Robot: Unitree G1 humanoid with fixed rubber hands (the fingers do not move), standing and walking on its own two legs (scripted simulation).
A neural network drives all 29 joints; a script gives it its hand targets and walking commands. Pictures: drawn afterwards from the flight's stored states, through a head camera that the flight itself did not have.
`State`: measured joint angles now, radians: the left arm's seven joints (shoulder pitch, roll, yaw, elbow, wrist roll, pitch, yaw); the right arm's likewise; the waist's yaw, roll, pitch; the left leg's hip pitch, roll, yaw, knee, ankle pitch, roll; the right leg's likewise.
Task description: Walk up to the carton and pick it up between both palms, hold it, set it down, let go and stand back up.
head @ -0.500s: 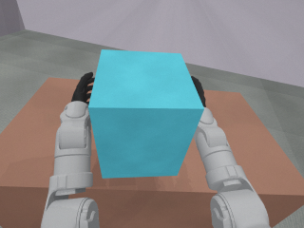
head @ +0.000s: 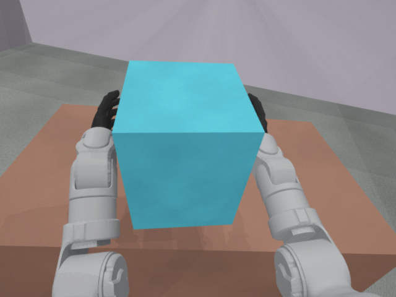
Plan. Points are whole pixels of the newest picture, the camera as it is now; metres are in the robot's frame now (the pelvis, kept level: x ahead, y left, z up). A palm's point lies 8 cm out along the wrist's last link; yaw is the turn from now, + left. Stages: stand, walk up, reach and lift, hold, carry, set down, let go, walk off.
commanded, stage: reach and lift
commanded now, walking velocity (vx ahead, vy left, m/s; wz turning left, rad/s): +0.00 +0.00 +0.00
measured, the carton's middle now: (183, 146) +0.36 +0.00 +0.18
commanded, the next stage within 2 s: hold in 0.44 s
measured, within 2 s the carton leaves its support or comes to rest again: neither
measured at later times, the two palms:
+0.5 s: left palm (102, 123) +0.37 +0.15 +0.23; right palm (257, 125) +0.37 -0.14 +0.23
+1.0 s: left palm (100, 114) +0.36 +0.15 +0.25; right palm (263, 108) +0.37 -0.14 +0.27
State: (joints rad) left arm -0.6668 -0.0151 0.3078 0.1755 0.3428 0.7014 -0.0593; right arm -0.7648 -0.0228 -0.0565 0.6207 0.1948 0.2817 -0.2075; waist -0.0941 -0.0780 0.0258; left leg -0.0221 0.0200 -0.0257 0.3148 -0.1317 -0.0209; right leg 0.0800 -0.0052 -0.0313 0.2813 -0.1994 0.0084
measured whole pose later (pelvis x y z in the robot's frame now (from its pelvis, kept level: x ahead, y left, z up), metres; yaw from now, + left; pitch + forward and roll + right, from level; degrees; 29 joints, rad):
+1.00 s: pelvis +0.00 -0.01 +0.00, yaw +0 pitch -9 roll +0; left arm -0.75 0.01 0.35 0.21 0.31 0.83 -0.06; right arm -0.92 -0.08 -0.02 0.67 0.30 0.46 -0.25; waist -0.09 -0.05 -0.06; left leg -0.03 0.03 -0.02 0.33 -0.14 -0.03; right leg 0.07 0.01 -0.03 0.29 -0.21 0.00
